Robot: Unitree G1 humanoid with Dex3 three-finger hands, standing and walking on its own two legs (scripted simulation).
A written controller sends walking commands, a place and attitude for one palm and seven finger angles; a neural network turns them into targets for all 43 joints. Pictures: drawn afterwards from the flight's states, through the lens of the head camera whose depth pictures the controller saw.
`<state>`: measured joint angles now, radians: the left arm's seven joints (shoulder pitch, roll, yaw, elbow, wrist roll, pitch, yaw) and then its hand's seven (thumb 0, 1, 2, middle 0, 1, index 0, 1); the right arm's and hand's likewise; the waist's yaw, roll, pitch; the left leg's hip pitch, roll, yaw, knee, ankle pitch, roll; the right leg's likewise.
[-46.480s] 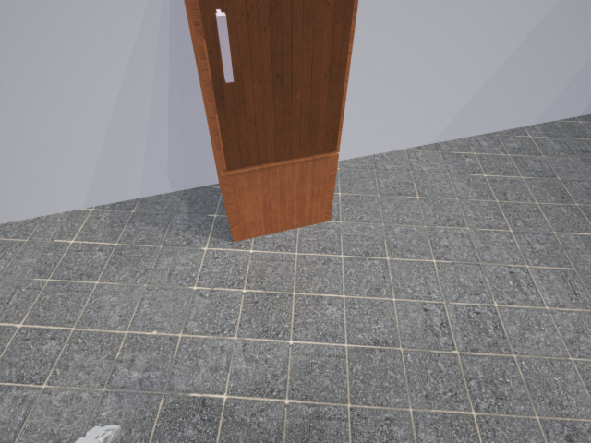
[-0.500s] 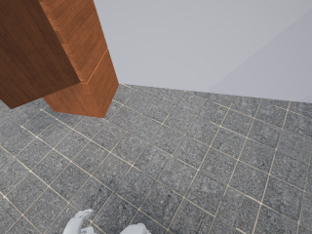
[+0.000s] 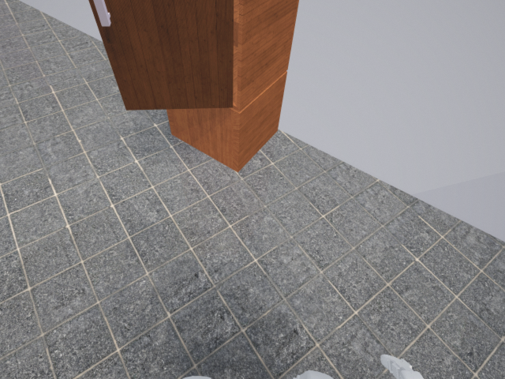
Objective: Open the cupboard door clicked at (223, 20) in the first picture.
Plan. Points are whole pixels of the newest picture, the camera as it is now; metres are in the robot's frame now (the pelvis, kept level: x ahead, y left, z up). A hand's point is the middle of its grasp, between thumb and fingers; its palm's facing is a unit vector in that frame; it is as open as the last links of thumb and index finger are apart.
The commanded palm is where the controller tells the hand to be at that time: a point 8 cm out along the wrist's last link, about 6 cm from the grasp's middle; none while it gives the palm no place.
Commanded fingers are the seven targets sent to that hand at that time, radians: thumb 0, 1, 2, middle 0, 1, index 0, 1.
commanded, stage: turn to face it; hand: left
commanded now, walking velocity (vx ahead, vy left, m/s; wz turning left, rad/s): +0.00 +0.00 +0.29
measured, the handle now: out of the picture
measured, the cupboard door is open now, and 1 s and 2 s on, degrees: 41 41 41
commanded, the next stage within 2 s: take the last steps up to it in 0.32 s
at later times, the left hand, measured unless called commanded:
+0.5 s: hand out of the picture +0.05 +0.15 -0.14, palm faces +0.17 -0.95 -0.25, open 7.2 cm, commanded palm none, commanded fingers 0.00 0.90 0.90 -0.20 -0.30 -0.20 -0.30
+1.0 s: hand out of the picture +0.00 +0.25 -0.17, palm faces +0.31 -0.94 -0.17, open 7.4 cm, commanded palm none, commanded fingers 0.00 0.90 0.90 -0.20 -0.30 -0.20 -0.30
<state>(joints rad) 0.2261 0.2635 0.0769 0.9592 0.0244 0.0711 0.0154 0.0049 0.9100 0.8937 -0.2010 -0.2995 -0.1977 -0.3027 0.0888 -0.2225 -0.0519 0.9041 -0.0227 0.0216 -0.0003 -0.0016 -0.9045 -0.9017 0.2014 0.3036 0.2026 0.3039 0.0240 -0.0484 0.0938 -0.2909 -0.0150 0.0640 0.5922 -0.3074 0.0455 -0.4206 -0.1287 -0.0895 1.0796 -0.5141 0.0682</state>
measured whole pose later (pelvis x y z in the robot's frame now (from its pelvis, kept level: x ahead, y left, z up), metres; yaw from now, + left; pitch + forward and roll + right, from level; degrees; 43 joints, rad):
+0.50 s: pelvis +0.01 -0.04 +0.01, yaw +9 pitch +0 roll +2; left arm 0.21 0.14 0.04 0.96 0.02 -0.01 0.02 0.00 0.93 0.89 -0.20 -0.30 -0.20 -0.30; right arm 0.21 -0.22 -0.07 1.04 -0.02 0.07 0.00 0.00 -0.91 -0.90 0.20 0.30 0.20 0.30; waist -0.02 0.04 0.08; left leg -0.46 -0.02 -0.02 1.07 -0.42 -0.04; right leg -0.19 -0.05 -0.12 0.49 -0.31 -0.03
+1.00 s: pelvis +0.08 +0.08 +0.01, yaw +13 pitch +0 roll +0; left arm 0.34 0.19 0.06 1.11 0.03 0.02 -0.01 0.01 0.91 0.89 -0.20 -0.30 -0.20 -0.30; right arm 0.19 -0.15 -0.04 0.99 -0.02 -0.05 -0.02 -0.01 -0.92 -0.90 0.20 0.30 0.21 0.30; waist 0.04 -0.04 0.05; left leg -0.19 -0.02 0.15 0.48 -0.29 0.07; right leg -0.44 -0.13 -0.07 1.16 -0.38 0.01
